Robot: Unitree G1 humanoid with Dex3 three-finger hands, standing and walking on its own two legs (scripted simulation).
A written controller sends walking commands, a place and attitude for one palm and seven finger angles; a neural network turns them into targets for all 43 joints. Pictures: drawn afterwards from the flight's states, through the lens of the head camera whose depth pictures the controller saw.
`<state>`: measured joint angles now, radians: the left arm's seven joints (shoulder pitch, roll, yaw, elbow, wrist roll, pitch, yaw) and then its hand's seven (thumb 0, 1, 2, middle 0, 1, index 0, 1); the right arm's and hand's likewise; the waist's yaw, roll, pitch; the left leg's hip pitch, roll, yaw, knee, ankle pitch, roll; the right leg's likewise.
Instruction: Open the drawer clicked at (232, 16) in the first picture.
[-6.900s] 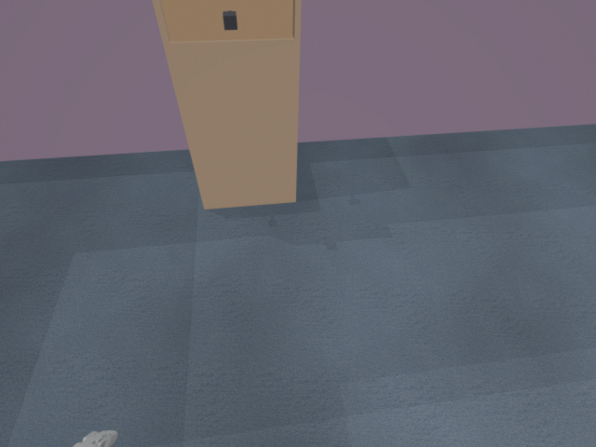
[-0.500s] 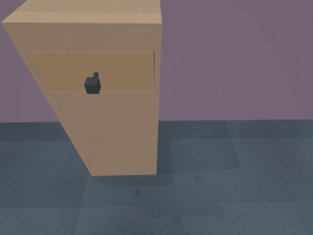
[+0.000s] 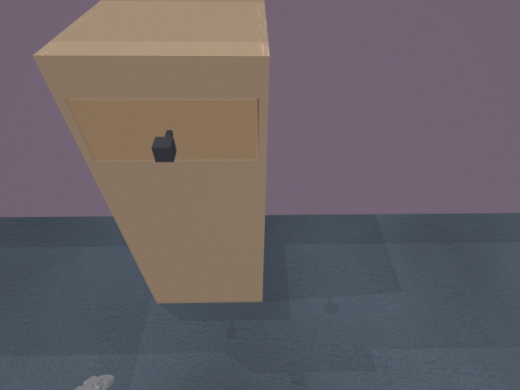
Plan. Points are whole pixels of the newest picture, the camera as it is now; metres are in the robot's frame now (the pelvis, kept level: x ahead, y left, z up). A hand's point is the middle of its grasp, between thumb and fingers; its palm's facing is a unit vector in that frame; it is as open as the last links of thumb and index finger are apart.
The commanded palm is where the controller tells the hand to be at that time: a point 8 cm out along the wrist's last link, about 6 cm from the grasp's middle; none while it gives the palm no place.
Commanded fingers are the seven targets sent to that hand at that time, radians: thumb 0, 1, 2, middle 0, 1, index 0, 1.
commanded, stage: shuffle to correct the standing spot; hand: left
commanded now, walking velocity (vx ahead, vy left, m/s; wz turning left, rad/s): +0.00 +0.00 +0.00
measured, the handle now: (166, 143) +0.57 +0.24 +0.07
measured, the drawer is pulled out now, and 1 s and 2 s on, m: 0.00 0.00 0.00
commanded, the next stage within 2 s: come to a stop and stand still in 0.30 s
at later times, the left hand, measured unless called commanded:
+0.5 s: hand out of the picture +0.01 +0.16 -0.19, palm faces +0.04 -0.99 -0.15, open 7.4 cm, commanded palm none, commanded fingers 0.00 0.90 0.90 -0.20 -0.30 -0.20 -0.30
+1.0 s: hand out of the picture +0.09 +0.23 -0.17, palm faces +0.02 -0.95 -0.30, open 7.4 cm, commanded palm none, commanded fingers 0.00 0.90 0.90 -0.20 -0.30 -0.20 -0.30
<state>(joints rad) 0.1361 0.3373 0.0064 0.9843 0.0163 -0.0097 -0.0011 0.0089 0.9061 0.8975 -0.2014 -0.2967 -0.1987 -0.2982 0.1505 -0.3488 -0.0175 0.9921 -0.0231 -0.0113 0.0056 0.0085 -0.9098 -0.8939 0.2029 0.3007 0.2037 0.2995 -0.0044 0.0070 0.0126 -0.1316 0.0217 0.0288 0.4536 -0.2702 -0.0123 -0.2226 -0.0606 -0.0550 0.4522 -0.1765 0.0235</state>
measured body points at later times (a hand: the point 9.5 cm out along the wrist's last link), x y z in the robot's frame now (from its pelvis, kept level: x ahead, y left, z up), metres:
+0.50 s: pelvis +0.06 +0.00 -0.01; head +0.07 +0.01 +0.44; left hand +0.01 +0.21 -0.17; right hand -0.01 -0.20 -0.17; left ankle -0.01 +0.13 -0.74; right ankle +0.04 -0.13 -0.74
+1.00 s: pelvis +0.02 +0.01 -0.01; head +0.03 +0.01 +0.44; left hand +0.09 +0.28 -0.15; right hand +0.10 -0.26 -0.15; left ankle -0.01 +0.12 -0.74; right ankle +0.04 -0.13 -0.74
